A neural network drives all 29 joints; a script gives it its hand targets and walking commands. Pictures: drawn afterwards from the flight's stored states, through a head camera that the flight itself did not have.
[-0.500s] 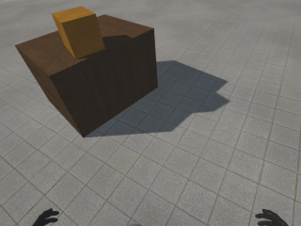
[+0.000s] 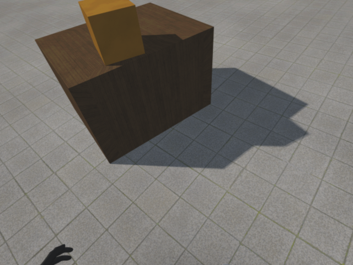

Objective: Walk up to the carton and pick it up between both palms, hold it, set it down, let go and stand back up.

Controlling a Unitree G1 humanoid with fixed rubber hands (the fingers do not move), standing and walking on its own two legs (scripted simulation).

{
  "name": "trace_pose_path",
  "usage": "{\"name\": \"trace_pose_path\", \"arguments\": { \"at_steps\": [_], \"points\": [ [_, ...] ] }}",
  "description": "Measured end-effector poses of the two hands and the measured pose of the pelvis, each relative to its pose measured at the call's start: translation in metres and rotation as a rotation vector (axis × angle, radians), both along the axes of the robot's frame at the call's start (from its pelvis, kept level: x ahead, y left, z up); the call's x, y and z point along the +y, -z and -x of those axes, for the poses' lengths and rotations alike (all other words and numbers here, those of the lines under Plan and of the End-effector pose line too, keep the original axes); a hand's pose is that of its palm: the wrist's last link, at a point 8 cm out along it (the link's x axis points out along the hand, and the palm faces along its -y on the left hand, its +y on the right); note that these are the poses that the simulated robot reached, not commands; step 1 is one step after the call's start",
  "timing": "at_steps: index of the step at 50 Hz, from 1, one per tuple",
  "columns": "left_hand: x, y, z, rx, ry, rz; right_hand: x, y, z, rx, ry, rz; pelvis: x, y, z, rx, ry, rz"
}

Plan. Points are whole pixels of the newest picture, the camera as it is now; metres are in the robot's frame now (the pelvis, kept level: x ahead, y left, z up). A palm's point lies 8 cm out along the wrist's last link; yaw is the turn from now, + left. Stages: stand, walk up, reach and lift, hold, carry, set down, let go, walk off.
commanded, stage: walk up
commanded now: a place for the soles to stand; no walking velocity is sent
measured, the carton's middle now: (112, 28) +1.27 +0.38 +0.03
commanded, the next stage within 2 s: none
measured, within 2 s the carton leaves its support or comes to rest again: neither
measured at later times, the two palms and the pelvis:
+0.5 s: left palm (42, 222) +0.27 +0.40 -0.07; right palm (269, 191) +0.33 -0.21 -0.08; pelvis +0.20 +0.07 +0.00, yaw +8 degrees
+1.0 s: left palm (52, 171) +0.39 +0.39 -0.02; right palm (256, 140) +0.51 -0.22 -0.08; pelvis +0.34 +0.05 +0.01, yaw +12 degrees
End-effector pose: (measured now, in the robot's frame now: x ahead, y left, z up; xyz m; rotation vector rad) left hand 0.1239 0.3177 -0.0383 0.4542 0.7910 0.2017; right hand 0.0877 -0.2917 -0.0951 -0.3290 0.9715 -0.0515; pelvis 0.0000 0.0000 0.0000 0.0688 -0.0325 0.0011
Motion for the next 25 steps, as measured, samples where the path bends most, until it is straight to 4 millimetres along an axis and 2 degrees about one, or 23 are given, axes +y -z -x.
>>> {"name": "trace_pose_path", "arguments": {
  "at_steps": [3,6,9,12,17,22,25],
  "points": [
    [0.006,-0.02,-0.01,-0.016,-0.035,-0.024,0.004,-0.01,-0.043,-0.051,-0.035,-0.014,0.0,-0.011,-0.023,-0.031,-0.012,0.005],
    [0.013,-0.038,-0.027,-0.027,-0.051,-0.044,0.006,-0.02,-0.079,-0.078,-0.056,-0.017,0.003,-0.021,-0.046,-0.048,-0.017,0.008],
    [0.02,-0.048,-0.048,-0.025,-0.052,-0.056,0.008,-0.025,-0.105,-0.075,-0.061,-0.011,0.009,-0.027,-0.067,-0.045,-0.018,0.013],
    [0.028,-0.048,-0.07,-0.016,-0.052,-0.053,0.013,-0.027,-0.126,-0.053,-0.059,0.0,0.017,-0.029,-0.09,-0.036,-0.018,0.021],
    [0.047,-0.027,-0.102,0.02,-0.076,-0.022,0.033,-0.025,-0.168,-0.023,-0.074,0.023,0.035,-0.022,-0.13,-0.011,-0.038,0.052],
    [0.072,0.017,-0.128,0.08,-0.141,0.039,0.067,-0.018,-0.225,-0.029,-0.122,0.048,0.058,-0.003,-0.176,0.006,-0.093,0.055],
    [0.078,0.035,-0.143,0.096,-0.178,0.077,0.079,-0.015,-0.246,-0.019,-0.147,0.058,0.068,0.004,-0.202,-0.001,-0.131,0.043]
  ]
}}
